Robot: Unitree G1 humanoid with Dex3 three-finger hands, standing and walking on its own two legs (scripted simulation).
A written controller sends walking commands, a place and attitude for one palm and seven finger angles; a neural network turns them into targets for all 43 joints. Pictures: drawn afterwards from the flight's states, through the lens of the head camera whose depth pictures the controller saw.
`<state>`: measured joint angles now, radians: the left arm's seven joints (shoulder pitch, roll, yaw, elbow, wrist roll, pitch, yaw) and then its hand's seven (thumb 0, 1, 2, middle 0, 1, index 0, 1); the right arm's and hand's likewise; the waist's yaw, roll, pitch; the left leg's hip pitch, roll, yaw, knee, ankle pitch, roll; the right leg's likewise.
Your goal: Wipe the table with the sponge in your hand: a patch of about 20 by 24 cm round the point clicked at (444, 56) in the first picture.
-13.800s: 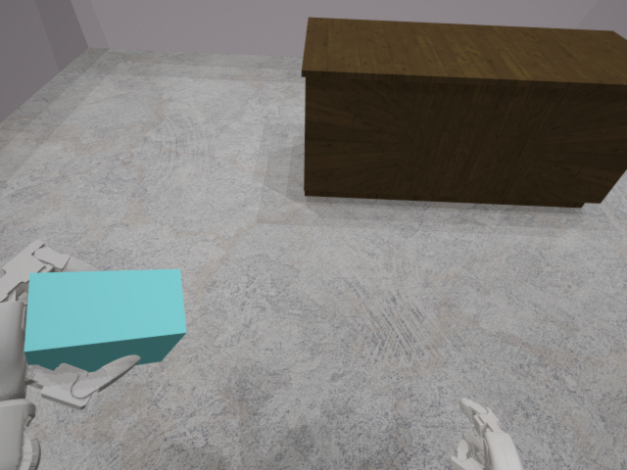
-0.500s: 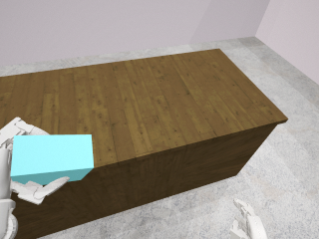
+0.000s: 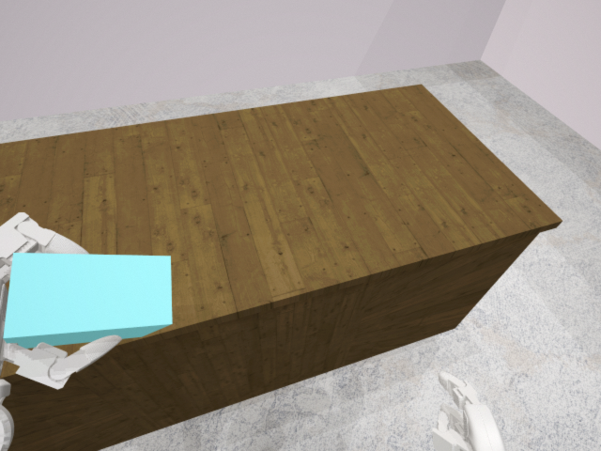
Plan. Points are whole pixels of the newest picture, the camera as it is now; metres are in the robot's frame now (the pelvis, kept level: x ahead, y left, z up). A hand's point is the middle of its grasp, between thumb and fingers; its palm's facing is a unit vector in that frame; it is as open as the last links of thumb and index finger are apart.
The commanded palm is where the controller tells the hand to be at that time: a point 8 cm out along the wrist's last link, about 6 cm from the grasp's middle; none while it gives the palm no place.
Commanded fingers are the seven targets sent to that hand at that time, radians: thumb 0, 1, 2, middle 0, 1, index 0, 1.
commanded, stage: shuffle to correct the standing spot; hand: left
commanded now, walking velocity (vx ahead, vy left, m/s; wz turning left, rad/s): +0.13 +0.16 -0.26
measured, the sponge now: (112, 302) +0.22 +0.21 +0.14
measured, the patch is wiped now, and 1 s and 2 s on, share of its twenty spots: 0.00 0.00 0.00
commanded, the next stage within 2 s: come to a stop and stand still in 1.94 s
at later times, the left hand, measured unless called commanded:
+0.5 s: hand (62, 283) +0.23 +0.26 +0.16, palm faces +0.34 -0.85 -0.39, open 10.5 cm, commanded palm +0.18 +0.29 +0.19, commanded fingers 0.00 0.10 1.30 -1.20 -1.60 -1.20 -1.60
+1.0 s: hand out of the picture +0.24 +0.32 +0.18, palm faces +0.35 -0.82 -0.46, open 10.5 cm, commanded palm +0.18 +0.37 +0.19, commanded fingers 0.00 0.10 1.30 -1.20 -1.60 -1.20 -1.60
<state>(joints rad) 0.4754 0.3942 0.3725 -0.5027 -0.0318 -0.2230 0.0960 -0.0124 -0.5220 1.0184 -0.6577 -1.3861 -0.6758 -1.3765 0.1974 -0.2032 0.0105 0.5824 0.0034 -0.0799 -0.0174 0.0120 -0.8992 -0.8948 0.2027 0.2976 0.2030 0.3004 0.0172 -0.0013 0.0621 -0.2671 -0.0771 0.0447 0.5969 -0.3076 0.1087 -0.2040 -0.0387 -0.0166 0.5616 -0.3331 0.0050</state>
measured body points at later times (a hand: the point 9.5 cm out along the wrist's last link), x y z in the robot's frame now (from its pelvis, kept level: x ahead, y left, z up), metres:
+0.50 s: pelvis +0.00 +0.02 -0.01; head +0.02 +0.04 +0.44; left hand +0.20 +0.30 +0.18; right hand +0.16 -0.23 -0.08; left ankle +0.01 +0.05 -0.73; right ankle -0.02 -0.14 -0.71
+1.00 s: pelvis +0.01 +0.09 -0.01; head +0.02 +0.10 +0.43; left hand +0.21 +0.37 +0.20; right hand +0.17 -0.15 -0.09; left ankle +0.07 +0.26 -0.73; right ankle +0.04 -0.03 -0.73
